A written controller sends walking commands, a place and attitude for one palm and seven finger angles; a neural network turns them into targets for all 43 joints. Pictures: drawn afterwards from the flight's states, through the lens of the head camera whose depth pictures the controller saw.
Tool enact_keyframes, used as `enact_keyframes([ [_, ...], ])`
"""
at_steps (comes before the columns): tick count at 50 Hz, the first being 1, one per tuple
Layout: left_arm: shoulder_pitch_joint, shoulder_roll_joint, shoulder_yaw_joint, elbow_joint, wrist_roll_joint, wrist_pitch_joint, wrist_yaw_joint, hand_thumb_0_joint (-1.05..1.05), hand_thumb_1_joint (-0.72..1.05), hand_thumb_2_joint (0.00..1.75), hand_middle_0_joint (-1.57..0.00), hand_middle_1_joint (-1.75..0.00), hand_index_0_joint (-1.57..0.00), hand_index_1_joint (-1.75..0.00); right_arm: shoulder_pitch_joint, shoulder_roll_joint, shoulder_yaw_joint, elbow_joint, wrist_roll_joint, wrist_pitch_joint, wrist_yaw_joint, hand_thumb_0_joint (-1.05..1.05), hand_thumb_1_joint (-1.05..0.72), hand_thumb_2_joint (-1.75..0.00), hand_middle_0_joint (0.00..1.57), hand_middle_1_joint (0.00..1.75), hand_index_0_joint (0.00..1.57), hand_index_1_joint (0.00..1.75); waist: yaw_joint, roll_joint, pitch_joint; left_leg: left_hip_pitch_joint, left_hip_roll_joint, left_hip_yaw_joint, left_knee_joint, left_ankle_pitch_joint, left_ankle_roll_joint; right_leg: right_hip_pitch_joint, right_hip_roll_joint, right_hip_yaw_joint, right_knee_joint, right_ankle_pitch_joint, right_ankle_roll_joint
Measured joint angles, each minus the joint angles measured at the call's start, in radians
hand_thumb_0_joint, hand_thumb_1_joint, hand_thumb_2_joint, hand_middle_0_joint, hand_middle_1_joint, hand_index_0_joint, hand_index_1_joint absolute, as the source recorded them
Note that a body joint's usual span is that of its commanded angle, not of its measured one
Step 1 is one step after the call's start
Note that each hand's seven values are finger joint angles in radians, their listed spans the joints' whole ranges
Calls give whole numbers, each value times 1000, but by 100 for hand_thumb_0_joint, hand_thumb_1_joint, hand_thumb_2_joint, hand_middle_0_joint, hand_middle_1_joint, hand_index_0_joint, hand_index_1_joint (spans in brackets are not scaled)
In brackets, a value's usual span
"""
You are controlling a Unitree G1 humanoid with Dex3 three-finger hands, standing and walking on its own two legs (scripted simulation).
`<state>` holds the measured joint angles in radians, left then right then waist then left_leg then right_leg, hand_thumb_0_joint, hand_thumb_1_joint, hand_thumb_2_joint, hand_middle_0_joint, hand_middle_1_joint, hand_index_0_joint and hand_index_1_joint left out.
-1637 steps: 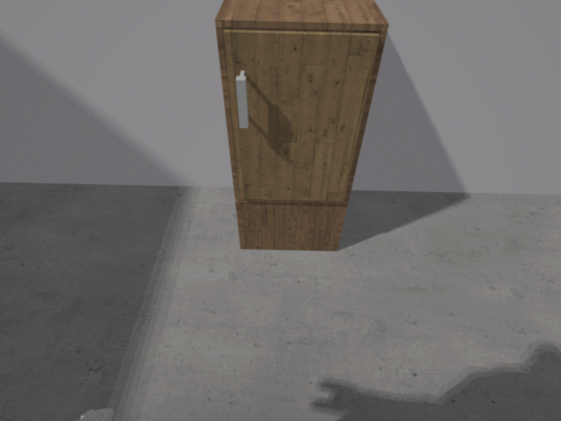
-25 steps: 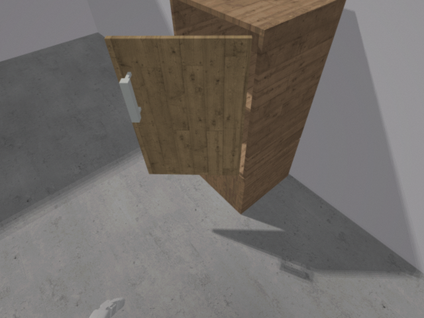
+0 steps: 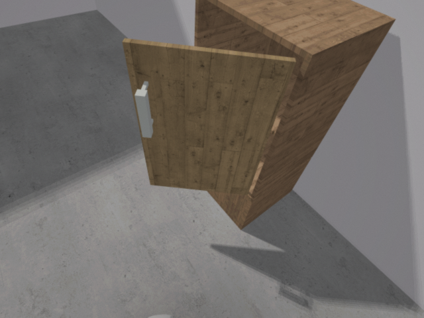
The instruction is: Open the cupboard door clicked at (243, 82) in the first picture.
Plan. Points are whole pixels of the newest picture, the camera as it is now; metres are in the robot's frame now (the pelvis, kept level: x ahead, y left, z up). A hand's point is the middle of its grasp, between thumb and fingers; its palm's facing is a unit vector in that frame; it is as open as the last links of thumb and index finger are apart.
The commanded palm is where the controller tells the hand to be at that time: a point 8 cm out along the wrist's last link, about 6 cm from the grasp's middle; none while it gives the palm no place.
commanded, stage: come to a stop and stand still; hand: left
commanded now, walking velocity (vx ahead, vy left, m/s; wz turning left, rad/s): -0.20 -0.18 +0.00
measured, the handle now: (146, 109) +0.59 +0.24 +0.00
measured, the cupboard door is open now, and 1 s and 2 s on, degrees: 48 48 48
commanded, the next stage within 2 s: look again from close up in 1.26 s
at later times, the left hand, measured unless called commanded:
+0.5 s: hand out of the picture +0.00 +0.14 -0.17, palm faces +0.04 -0.98 -0.17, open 7.3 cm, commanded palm none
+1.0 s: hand out of the picture -0.03 +0.18 -0.17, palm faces +0.01 -0.98 -0.22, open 7.4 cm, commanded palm none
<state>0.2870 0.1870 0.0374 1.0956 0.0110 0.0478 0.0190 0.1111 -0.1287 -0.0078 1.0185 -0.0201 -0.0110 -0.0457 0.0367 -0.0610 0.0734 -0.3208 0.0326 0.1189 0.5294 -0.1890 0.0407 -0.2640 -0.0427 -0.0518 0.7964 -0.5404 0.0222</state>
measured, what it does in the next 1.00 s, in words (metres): steps on the spot: right foot, then left foot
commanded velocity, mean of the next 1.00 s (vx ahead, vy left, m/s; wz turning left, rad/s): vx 0.02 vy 0.03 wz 0.00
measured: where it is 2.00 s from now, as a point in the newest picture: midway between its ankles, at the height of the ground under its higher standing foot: outside the picture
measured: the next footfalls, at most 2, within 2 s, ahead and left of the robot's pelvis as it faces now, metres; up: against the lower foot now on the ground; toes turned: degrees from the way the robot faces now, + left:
right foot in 0.24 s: -0.01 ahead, -0.16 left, +0.00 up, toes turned -4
left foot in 0.50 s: +0.00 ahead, +0.07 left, +0.00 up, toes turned +2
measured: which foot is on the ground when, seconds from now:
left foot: down 0.00-0.24, up 0.26-0.48, down 0.50-1.00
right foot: up 0.00-0.22, down 0.24-1.00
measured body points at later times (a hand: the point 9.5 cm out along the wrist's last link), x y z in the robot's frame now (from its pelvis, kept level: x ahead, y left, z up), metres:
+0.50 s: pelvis -0.03 -0.04 +0.00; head -0.02 -0.03 +0.45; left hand +0.00 +0.19 -0.16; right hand -0.03 -0.29 -0.15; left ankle -0.04 +0.07 -0.73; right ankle -0.05 -0.16 -0.73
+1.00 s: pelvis -0.05 +0.00 +0.00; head -0.06 +0.00 +0.45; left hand -0.03 +0.23 -0.15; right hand -0.01 -0.24 -0.15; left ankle -0.04 +0.07 -0.73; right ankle -0.05 -0.16 -0.73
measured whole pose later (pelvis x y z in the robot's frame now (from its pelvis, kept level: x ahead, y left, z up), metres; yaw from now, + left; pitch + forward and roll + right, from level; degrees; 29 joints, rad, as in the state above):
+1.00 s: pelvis -0.05 +0.00 +0.00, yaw -1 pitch -2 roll +0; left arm 0.29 0.18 0.01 1.05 0.03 0.01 0.03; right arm 0.27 -0.18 -0.01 1.00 -0.02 0.00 -0.02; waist 0.01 0.00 0.00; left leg -0.23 -0.04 0.06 0.52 -0.26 0.06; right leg -0.22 -0.08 -0.03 0.52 -0.26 0.04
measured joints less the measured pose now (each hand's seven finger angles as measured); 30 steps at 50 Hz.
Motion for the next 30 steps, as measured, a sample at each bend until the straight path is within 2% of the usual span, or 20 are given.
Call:
enact_keyframes([
  [3, -33, 4, 14, -38, 2, 15, -5, 0, 91, 90, -20, -30, -20, -30, -25, 0, -6, -17, -1, 14, -4, 0, -91, -90, 20, 30, 21, 30, -9, 24, 17, -13, 18, 2, -11, 19, 1, -83, 27, 15, 139, -11, 2],
  [6, -57, 18, 29, -75, 5, 23, -8, 0, 91, 90, -20, -30, -20, -30, -26, -11, -17, -20, -5, 27, -3, 0, -91, -90, 20, 30, 21, 30, -14, 41, 16, -26, 39, 5, -13, 32, -9, -120, 35, 22, 174, 9, 1],
  [9, -72, 25, 36, -103, 9, 21, -12, 0, 91, 90, -20, -30, -20, -30, -9, -35, -32, -12, -10, 40, 4, 0, -91, -90, 20, 30, 21, 30, -23, 64, 4, -39, 57, -1, -6, 42, -24, -82, 22, 12, 59, 46, -10],
  [11, -70, 29, 37, -117, 11, 9, -15, 0, 91, 90, -20, -30, -20, -30, 14, -53, -43, -7, -12, 51, 11, 0, -90, -90, 20, 30, 21, 30, -30, 73, -12, -54, 61, -8, 10, 42, -35, -15, 12, 1, -93, 110, -21],
  [12, -60, 36, 37, -126, 14, 0, -15, 0, 91, 90, -20, -30, -20, -30, 30, -56, -48, -5, -10, 59, 15, 1, -90, -90, 20, 30, 21, 30, -30, 58, -28, -72, 50, -5, 36, 14, -41, 20, -2, 14, -189, 118, -34],
  [13, -56, 35, 37, -124, 19, -7, -10, 0, 91, 90, -20, -30, -20, -30, 41, -62, -54, 0, -6, 69, 20, 1, -91, -90, 20, 30, 21, 30, -29, 56, -34, -89, 43, -16, 73, -54, -51, 19, -5, 16, -209, 175, -33],
  [15, -47, 21, 25, -112, 22, -8, -4, 0, 91, 90, -20, -30, -20, -30, 71, -79, -62, 10, -3, 87, 32, 1, -91, -90, 20, 30, 21, 30, -33, 67, -46, -106, 22, -59, 158, -175, -53, 28, -1, 3, -215, 211, -28],
  [19, -18, -5, 6, -85, 16, -24, -7, 0, 91, 90, -20, -30, -20, -30, 129, -88, -62, 34, -5, 80, 47, 1, -91, -90, 20, 30, 20, 30, -34, 58, -73, -77, -7, -79, 248, -172, -55, 70, 1, -1, -304, 255, -25],
  [22, -13, -21, -4, -71, 15, -37, -11, 0, 91, 90, -20, -30, -20, -30, 159, -81, -55, 45, -2, 63, 47, 1, -91, -90, 19, 30, 20, 30, -33, 44, -72, 6, -19, -73, 144, -165, -63, 79, 4, 1, -335, 272, -23],
  [25, -18, -24, -4, -52, 9, -42, -9, 1, 92, 90, -21, -30, -20, -30, 179, -76, -43, 56, 2, 40, 38, 1, -91, -90, 19, 30, 20, 30, -37, 56, -63, 101, -17, -92, -30, -66, -51, 63, 19, -14, -307, 257, -16],
  [27, -36, -15, -2, -36, 3, -39, -8, 1, 92, 90, -21, -30, -20, -30, 173, -57, -32, 74, 1, 35, 28, 1, -91, -90, 19, 30, 20, 30, -33, 37, -43, 105, -29, -94, -30, -84, -31, 67, 8, -16, -301, 252, -7],
  [30, -45, -6, 0, -22, 0, -33, -5, 1, 92, 90, -21, -30, -20, -30, 165, -30, -14, 87, 2, 30, 23, 1, -91, -90, 19, 30, 20, 30, -22, 17, -34, 116, -34, -84, -43, -82, -21, 80, 4, -6, -326, 269, -3],
])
